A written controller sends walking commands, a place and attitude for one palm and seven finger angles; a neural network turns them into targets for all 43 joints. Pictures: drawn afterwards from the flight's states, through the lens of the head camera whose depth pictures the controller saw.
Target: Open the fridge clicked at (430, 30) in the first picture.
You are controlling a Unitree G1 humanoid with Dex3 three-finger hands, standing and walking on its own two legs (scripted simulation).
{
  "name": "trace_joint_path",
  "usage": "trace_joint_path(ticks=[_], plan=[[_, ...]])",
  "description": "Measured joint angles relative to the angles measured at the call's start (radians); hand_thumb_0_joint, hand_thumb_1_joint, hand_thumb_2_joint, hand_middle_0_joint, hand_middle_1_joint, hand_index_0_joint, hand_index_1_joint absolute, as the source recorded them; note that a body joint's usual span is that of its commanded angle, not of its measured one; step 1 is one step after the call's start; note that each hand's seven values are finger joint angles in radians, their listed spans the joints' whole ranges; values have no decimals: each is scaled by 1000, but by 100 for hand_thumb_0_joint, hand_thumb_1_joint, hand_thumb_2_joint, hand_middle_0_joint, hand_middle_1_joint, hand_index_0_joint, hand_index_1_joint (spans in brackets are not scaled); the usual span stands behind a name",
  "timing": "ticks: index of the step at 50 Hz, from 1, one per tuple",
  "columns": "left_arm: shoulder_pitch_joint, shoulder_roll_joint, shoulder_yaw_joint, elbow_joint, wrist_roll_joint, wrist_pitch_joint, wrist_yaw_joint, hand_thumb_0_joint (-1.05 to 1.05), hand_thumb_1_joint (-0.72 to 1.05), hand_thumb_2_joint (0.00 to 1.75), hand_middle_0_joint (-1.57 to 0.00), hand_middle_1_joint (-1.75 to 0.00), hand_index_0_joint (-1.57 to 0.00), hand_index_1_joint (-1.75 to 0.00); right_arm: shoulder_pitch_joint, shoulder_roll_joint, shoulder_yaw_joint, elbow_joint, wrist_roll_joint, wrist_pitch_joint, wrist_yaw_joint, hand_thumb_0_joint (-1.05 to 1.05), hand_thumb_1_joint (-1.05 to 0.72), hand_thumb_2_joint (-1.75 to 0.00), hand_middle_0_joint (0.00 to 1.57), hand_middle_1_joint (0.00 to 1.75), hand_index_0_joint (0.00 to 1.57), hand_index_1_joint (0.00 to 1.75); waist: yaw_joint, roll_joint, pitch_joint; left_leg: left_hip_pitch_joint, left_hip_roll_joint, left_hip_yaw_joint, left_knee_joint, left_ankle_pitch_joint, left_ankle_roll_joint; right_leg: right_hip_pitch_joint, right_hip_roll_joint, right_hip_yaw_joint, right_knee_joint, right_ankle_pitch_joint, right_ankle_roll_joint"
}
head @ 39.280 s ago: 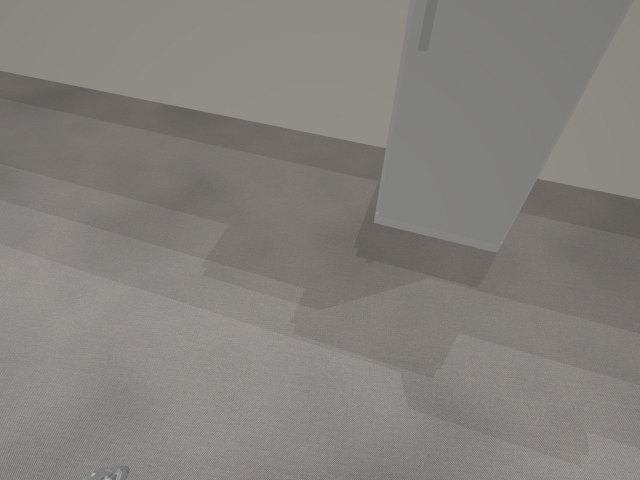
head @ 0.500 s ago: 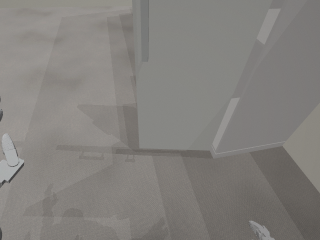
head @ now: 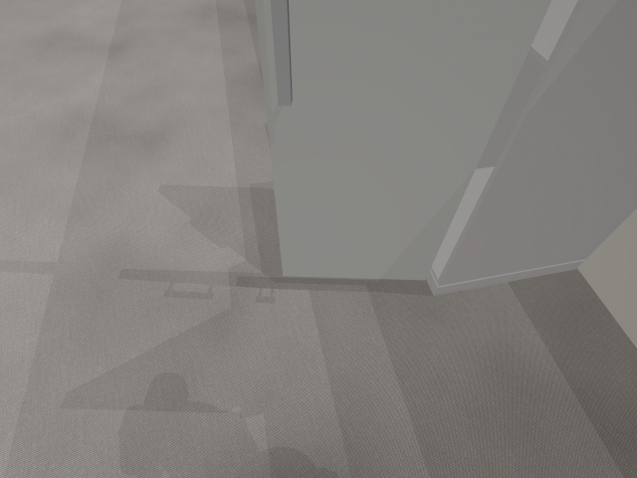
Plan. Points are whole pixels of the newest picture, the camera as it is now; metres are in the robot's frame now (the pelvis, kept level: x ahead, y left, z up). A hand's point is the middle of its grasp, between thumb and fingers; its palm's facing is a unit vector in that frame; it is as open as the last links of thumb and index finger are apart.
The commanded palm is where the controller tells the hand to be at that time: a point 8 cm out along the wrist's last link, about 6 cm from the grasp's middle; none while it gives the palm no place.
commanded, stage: let the arm hang, fingers relaxed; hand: left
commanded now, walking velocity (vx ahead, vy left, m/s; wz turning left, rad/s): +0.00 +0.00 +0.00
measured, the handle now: out of the picture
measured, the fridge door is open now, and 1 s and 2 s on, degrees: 77 77 77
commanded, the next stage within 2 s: look to check the result in 0.64 s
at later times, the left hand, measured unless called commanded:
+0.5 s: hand out of the picture +0.05 +0.20 -0.17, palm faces -0.04 -0.98 -0.20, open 7.3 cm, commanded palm none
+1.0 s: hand out of the picture +0.01 +0.20 -0.17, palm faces -0.04 -0.98 -0.19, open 7.3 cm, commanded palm none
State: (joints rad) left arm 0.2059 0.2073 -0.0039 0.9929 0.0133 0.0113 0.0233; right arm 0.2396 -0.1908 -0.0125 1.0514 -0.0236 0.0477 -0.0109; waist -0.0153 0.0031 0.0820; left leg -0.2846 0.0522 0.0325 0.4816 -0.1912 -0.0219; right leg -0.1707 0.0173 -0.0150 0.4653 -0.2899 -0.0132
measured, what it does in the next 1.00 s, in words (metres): stands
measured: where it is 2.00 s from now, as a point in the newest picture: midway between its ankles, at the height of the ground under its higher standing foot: outside the picture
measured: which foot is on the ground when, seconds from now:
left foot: down 0.00-1.00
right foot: down 0.00-1.00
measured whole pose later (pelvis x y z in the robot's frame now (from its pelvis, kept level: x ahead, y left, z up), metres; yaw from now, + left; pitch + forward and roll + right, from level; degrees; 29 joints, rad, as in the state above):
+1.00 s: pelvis +0.01 +0.03 +0.01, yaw -1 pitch -1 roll +0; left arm 0.25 0.17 -0.02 1.16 0.02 0.00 0.03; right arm 0.23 -0.15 -0.01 1.16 -0.01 0.02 -0.02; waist -0.01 -0.01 0.06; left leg -0.21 0.01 0.08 0.40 -0.17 0.02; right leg -0.10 -0.03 0.02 0.38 -0.26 0.03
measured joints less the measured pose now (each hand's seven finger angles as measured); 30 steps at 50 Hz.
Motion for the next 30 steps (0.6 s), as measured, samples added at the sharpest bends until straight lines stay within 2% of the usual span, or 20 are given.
trace_joint_path(ticks=[8, 21, 30], plan=[[9, 15, -4, 106, 1, 0, 1, -1, 93, 90, -20, -30, -21, -30, -5, -6, -3, 62, 5, -14, -3, 0, -91, -90, 20, 29, 20, 30, -3, 18, -9, 44, -9, 22, -52, 11, 9, 38, -10, 20, -54, 19, 11], [-4, -33, -16, 139, 4, -16, 6, 0, 92, 90, -20, -30, -20, -30, -47, 19, 3, 97, 7, -30, -6, 0, -92, -90, 20, 29, 20, 30, 7, 1, -41, 81, -25, 39, -78, 12, 23, 70, -27, 34, -77, 22, 27], [9, -30, -13, 147, 5, -18, 4, 0, 92, 90, -20, -30, -21, -30, -46, 23, 1, 100, 8, -34, -5, 0, -91, -90, 20, 29, 20, 30, 8, -11, -44, 86, -32, 42, -86, 15, 30, 75, -34, 37, -86, 28, 34]])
